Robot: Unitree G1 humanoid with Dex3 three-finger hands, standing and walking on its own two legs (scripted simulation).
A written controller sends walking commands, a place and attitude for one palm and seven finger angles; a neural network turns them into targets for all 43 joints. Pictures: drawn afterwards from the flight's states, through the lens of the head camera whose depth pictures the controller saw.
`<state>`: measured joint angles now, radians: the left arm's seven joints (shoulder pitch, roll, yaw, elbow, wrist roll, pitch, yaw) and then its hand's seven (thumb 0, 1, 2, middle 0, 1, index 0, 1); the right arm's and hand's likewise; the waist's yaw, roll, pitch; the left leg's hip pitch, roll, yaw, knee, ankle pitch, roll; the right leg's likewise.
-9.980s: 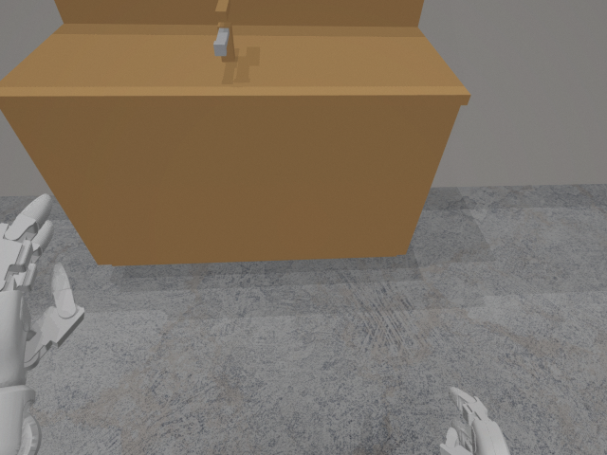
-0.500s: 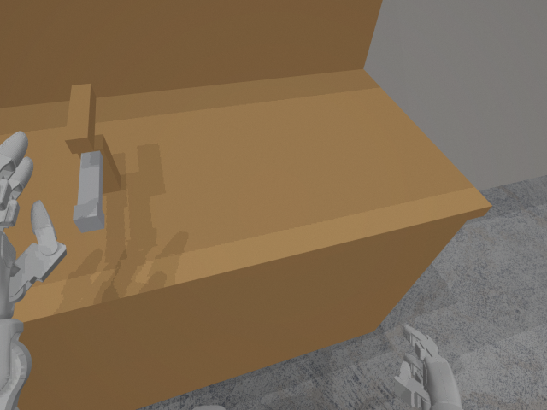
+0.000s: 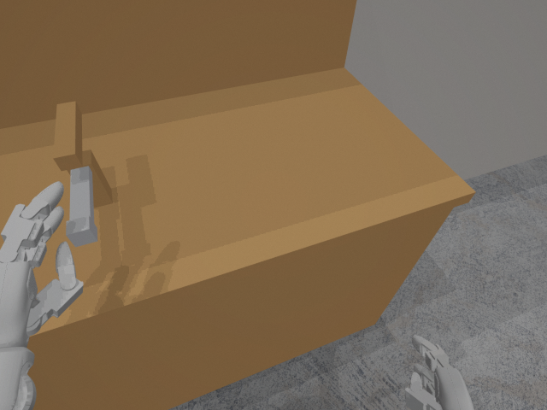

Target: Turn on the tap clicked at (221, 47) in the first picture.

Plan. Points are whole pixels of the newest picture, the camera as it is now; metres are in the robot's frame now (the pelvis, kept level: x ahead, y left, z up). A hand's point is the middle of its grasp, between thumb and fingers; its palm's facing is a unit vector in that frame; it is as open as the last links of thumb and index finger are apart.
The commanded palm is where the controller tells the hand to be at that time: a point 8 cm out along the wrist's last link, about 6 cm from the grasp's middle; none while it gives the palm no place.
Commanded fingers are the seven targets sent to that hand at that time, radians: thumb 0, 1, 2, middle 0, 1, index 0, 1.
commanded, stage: come to a stop and stand still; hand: left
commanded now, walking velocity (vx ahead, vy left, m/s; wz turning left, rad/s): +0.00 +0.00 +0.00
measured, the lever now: (82, 231) +0.31 +0.28 +0.11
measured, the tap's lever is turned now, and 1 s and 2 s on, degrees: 0 0 0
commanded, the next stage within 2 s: look again from close up in 0.62 s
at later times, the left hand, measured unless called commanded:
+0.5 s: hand (19, 251) +0.25 +0.30 +0.16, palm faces +0.41 -0.83 -0.38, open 7.4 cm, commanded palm +0.18 +0.33 +0.18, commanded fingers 0.00 0.90 0.90 -0.20 -0.30 -0.20 -0.30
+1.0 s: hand (35, 248) +0.25 +0.29 +0.16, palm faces +0.39 -0.84 -0.38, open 7.4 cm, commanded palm +0.19 +0.32 +0.18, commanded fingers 0.00 0.90 0.90 -0.20 -0.30 -0.20 -0.30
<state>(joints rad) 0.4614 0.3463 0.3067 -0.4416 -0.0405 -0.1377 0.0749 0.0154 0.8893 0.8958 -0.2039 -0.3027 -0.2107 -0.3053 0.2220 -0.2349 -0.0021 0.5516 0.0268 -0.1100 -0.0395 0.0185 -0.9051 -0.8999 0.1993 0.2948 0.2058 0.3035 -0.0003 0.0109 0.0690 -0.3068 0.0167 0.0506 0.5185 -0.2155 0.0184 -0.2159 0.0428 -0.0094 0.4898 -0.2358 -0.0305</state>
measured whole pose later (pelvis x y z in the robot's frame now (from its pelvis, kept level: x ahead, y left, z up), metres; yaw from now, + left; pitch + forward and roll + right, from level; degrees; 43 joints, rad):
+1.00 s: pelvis +0.04 +0.04 +0.01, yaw +2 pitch -1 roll -2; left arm 0.43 0.37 0.34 -0.47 -0.04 -0.17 0.11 0.02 0.89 0.90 -0.21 -0.30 -0.21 -0.31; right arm 0.20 -0.21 0.01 0.57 0.03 -0.09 -0.04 0.02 -0.90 -0.90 0.20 0.29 0.21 0.30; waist 0.01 -0.01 0.06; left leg -0.26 -0.04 0.03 0.46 -0.19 0.07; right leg -0.12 0.00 -0.03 0.37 -0.23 0.02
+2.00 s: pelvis -0.02 -0.01 -0.01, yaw +0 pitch +0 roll -2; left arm 0.51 0.43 0.42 -0.61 -0.08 -0.21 0.09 0.01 0.89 0.90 -0.21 -0.30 -0.22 -0.31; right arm 0.22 -0.21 -0.02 0.54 0.02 -0.11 -0.06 0.02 -0.91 -0.90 0.20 0.29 0.20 0.30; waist 0.01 0.00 0.10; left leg -0.41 0.06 0.02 0.58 -0.17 0.01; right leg -0.32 0.07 -0.05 0.56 -0.26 -0.04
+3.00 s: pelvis -0.10 -0.07 -0.02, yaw +2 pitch -4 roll -1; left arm 0.41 0.44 0.44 -0.60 -0.04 -0.19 0.09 0.02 0.89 0.90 -0.21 -0.30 -0.21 -0.31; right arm 0.21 -0.16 -0.02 0.54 0.02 -0.04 0.05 0.02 -0.90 -0.90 0.20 0.29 0.21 0.30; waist -0.04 -0.04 0.13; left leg -0.27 0.01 0.01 0.77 -0.44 0.01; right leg -0.45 0.07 -0.04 0.97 -0.41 -0.06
